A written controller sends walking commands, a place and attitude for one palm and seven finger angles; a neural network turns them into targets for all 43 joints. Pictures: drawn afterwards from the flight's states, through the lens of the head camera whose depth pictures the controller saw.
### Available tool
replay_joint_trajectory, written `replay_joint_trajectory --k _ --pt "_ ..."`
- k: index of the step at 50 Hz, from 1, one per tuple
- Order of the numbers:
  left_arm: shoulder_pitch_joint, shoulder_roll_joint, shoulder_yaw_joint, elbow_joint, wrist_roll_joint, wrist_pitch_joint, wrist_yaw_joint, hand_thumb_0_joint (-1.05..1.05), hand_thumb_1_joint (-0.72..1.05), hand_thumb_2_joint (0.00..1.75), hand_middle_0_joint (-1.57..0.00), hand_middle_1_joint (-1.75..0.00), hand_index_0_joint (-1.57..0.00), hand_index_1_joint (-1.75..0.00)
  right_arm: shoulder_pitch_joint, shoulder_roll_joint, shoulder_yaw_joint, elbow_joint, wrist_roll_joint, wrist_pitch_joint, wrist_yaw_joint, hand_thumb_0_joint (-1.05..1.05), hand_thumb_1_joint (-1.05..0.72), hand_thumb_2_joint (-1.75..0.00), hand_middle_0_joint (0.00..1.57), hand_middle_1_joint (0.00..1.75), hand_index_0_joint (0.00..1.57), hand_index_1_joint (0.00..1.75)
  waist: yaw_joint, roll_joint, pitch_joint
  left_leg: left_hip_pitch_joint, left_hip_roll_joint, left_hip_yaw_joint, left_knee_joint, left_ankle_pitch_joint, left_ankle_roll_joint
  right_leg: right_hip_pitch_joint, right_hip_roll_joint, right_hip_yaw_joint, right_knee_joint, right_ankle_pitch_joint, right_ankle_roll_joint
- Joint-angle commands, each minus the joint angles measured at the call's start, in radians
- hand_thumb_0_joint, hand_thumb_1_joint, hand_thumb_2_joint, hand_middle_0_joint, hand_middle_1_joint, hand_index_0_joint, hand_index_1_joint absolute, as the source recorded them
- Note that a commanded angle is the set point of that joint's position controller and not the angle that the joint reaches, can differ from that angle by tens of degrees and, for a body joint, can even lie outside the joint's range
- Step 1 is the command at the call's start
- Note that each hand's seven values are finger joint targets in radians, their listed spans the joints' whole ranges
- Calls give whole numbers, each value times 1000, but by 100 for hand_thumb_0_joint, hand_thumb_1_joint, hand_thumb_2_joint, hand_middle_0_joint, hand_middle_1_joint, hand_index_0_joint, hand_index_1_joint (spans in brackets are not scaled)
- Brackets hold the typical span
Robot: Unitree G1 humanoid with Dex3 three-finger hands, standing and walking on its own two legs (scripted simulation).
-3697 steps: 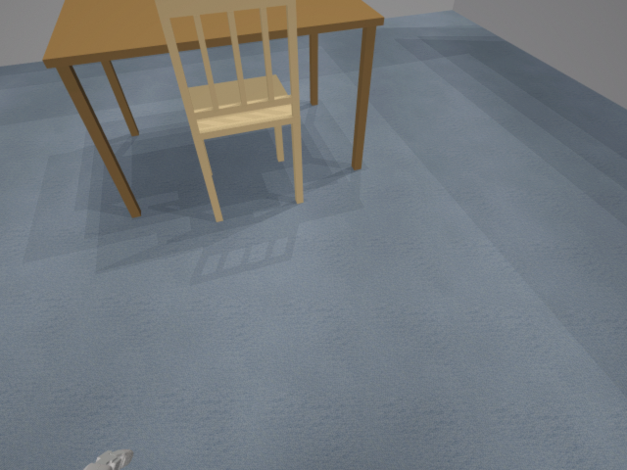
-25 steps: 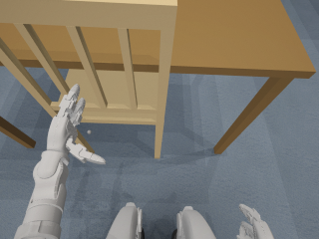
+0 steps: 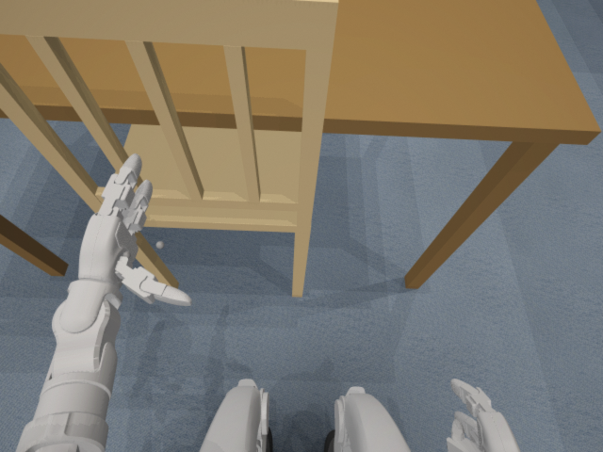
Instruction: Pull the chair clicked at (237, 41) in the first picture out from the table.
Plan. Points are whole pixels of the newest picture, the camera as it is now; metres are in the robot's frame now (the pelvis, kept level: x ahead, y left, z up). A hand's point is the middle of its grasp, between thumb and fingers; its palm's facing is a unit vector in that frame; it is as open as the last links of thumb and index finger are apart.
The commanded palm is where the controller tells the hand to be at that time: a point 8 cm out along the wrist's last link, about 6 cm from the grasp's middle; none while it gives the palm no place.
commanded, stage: push the fingers through the gap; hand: left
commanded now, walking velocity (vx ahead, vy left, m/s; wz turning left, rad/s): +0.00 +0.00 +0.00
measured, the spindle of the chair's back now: (175, 135) +0.53 +0.20 +0.05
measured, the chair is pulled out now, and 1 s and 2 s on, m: -0.11 -0.11 -0.11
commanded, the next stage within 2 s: aim the fingers beside a spindle in 0.98 s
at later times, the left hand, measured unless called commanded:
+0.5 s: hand (175, 221) +0.40 +0.18 +0.03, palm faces -0.07 -1.00 -0.05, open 16.9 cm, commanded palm +0.38 +0.23 +0.02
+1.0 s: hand (176, 205) +0.43 +0.18 +0.02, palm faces -0.04 -1.00 -0.05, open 16.6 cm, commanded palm +0.43 +0.23 +0.02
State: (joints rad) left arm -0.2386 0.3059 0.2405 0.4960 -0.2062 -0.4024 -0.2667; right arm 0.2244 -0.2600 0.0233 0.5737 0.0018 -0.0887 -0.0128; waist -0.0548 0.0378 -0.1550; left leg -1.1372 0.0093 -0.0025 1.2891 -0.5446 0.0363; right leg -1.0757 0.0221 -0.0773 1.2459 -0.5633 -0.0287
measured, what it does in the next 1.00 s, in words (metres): stands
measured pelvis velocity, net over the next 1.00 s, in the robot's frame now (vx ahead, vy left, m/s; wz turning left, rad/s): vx -0.01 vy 0.00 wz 0.00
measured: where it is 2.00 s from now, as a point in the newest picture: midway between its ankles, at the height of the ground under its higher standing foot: outside the picture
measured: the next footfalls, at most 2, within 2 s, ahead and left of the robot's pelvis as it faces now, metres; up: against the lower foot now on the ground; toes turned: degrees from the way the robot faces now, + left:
none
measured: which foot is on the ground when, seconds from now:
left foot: down 0.00-1.00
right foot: down 0.00-1.00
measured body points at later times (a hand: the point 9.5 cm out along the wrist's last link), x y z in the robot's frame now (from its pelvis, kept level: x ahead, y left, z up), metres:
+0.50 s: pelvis +0.00 +0.00 +0.00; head +0.12 +0.01 +0.43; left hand +0.40 +0.23 +0.03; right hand +0.11 -0.26 -0.12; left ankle +0.03 +0.09 -0.62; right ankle +0.02 -0.11 -0.62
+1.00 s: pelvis -0.01 +0.00 -0.01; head +0.13 +0.01 +0.42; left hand +0.43 +0.24 +0.03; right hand +0.08 -0.26 -0.13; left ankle +0.03 +0.09 -0.62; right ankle +0.02 -0.11 -0.62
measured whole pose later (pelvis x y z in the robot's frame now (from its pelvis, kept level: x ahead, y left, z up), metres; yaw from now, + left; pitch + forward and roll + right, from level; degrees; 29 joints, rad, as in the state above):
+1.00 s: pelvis -0.01 +0.00 -0.01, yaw +0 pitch +25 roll -3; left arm -0.59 0.35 0.30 0.86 -0.15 -0.48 -0.27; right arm 0.28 -0.27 0.03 0.65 -0.01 -0.07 -0.01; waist -0.08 0.04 -0.16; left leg -1.23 0.01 -0.01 1.32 -0.53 0.04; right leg -1.16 0.02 -0.09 1.28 -0.56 -0.03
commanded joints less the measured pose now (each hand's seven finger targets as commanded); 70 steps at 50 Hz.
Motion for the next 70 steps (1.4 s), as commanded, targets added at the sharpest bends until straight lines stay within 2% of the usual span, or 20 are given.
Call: replay_joint_trajectory --k 1,5,9,13,17,21,27,32,38,40,42,48,50,53,57,58,63,65,68,70 --pt "-119 115 5 -231 -40 -47 -36 0 -50 30 -6 -8 -6 -8 53 -155 -64 -109 13 -36 -7 0 -90 -90 20 30 20 30 -5 21 -436 394 3 -67 -178 385 -19 198 6 48 -191 319 -8" --pt "-233 123 17 -137 -26 -41 -12 0 -50 30 -6 -8 -6 -8 43 -161 -56 -86 12 -33 -16 0 -90 -90 20 30 20 30 -38 -41 -298 257 -2 -65 -166 221 -8 124 5 53 -197 192 -3" --pt "-372 172 52 -201 2 -95 31 0 -50 30 -6 -8 -6 -8 52 -156 -56 -79 0 -47 -20 0 -90 -90 20 30 20 30 -18 79 -381 339 -4 -74 -159 258 -19 94 6 53 -173 190 -15" --pt "-396 194 56 -182 14 -116 35 0 -50 30 -6 -8 -6 -8 69 -161 -56 -69 -8 -53 -18 0 -90 -90 20 30 20 30 -22 82 -470 381 -3 -76 -139 337 -21 115 10 54 -154 254 -16" --pt "-385 175 50 -54 14 -67 12 0 -50 30 -6 -8 -6 -8 76 -160 -53 -58 -2 -35 -13 0 -90 -90 20 30 20 30 -29 40 -428 316 -4 -65 -143 312 -18 142 8 57 -164 264 -11" --pt "-377 178 65 -28 -2 -27 -7 0 -50 30 -6 -8 -6 -8 90 -164 -57 -72 5 -20 -8 0 -90 -90 20 30 20 30 -24 13 -445 309 -4 -57 -153 334 -14 178 7 61 -176 298 -7" --pt "-473 222 101 -44 2 -71 8 0 -50 30 -6 -8 -6 -8 106 -157 -57 -57 0 -18 -7 0 -90 -90 20 30 20 30 -31 14 -437 284 -3 -48 -137 344 -11 185 10 72 -169 318 -6" --pt "-531 182 59 6 23 -101 18 0 -50 30 -6 -8 -6 -8 121 -160 -57 -36 -7 -23 0 0 -90 -90 20 30 20 30 -49 65 -431 351 2 -69 -142 347 -21 99 12 55 -161 276 -11" --pt "-593 249 107 101 29 -80 0 0 -50 30 -6 -8 -6 -8 143 -171 -58 -23 -6 -9 -3 0 -90 -90 20 30 20 30 -58 32 -438 294 1 -60 -127 329 -11 124 14 63 -160 282 -9" --pt "-609 291 144 100 29 -84 1 0 -50 30 -6 -8 -6 -8 144 -173 -56 -28 -9 -3 -4 0 -90 -90 20 30 20 30 -44 41 -464 299 2 -60 -127 350 -14 139 12 66 -153 300 -9" --pt "-673 232 88 78 28 -94 1 0 -50 30 -6 -8 -6 -8 142 -166 -57 -26 -9 -5 -1 0 -90 -90 20 30 20 30 -65 66 -479 331 2 -62 -124 351 -14 110 11 65 -157 294 -6" --pt "-858 239 68 172 50 -109 9 0 -50 30 -6 -8 -6 -8 161 -175 -53 12 -14 -8 -9 0 -90 -90 20 30 20 30 -109 87 -444 308 4 -77 -103 277 -9 7 12 58 -149 202 -6" --pt "-903 279 91 214 58 -113 10 0 -50 30 -6 -8 -6 -8 166 -183 -52 25 -16 -6 -13 0 -90 -90 20 30 20 30 -109 81 -448 297 3 -83 -101 242 -10 2 12 60 -153 165 -7" --pt "-991 240 40 242 64 -119 0 0 -50 30 -6 -8 -6 -8 171 -183 -50 34 -16 -10 -16 0 -90 -90 20 30 20 30 -136 102 -462 314 3 -90 -93 220 -5 -42 12 57 -150 142 -9" --pt "-1021 238 25 277 71 -115 -5 0 -50 30 -6 -8 -6 -8 174 -189 -49 38 -17 -8 -17 0 -90 -90 20 30 20 30 -126 141 -484 336 -1 -102 -106 186 -9 -62 11 52 -154 109 -15" --pt "-1032 206 -6 271 66 -114 -9 0 -50 30 -6 -8 -6 -8 176 -189 -50 34 -15 -10 -15 0 -90 -90 20 30 20 30 -138 136 -495 358 0 -109 -111 184 -7 -76 12 50 -153 109 -15" --pt "-1007 216 6 309 65 -107 -1 0 -50 30 -6 -8 -6 -8 165 -190 -45 30 -13 -8 -11 0 -90 -90 20 30 20 30 -131 86 -447 286 -5 -103 -124 90 -1 -54 13 59 -176 51 -14" --pt "-1002 266 41 323 71 -113 6 0 -50 30 -6 -8 -6 -8 161 -193 -42 29 -13 -8 -12 0 -90 -90 20 30 20 30 -123 68 -434 234 -6 -93 -117 59 2 -34 12 73 -180 22 -13" --pt "-984 253 36 275 73 -138 12 0 -50 30 -6 -8 -6 -8 158 -186 -41 12 -15 -13 -6 0 -90 -90 20 30 20 30 -104 116 -464 271 -7 -95 -130 82 -2 -25 12 67 -170 36 -20" --pt "-916 258 56 304 67 -136 17 0 -50 30 -6 -8 -6 -8 154 -189 -42 10 -14 -8 -3 0 -90 -90 20 30 20 30 -95 84 -445 262 -4 -93 -139 71 -4 -19 14 68 -179 29 -17"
